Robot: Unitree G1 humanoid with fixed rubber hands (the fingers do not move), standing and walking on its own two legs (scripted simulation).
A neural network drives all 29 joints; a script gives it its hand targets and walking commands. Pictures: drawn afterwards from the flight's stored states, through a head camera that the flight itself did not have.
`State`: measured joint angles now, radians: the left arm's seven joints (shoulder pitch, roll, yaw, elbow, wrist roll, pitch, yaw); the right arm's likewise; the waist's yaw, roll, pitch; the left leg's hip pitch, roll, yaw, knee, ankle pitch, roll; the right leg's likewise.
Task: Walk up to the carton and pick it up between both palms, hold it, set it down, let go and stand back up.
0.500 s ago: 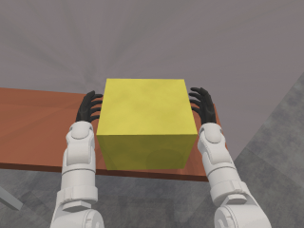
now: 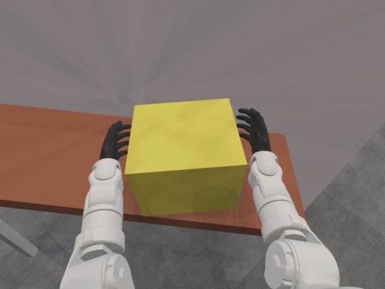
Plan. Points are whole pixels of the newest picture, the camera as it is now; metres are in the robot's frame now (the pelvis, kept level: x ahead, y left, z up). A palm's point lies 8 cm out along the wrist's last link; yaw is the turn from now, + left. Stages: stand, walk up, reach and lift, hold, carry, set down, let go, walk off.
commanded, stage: set down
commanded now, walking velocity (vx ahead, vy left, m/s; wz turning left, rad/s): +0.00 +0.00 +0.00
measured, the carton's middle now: (186, 157) +0.41 +0.05 +0.03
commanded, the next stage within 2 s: none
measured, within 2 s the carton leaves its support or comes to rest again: neither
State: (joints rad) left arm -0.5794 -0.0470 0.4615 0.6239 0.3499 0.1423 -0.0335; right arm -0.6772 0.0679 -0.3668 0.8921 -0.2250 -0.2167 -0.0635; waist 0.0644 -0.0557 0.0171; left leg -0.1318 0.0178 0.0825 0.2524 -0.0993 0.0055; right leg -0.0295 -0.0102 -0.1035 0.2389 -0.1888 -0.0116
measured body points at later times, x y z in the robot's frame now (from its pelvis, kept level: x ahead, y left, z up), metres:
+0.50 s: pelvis +0.00 +0.00 +0.00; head +0.03 +0.02 +0.45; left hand +0.40 +0.19 +0.06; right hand +0.42 -0.13 +0.10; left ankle +0.02 +0.11 -0.75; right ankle -0.04 -0.10 -0.75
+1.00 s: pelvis +0.00 +0.00 +0.00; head +0.04 +0.02 +0.45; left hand +0.40 +0.21 +0.04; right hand +0.42 -0.12 +0.07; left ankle +0.02 +0.11 -0.75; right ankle -0.04 -0.10 -0.75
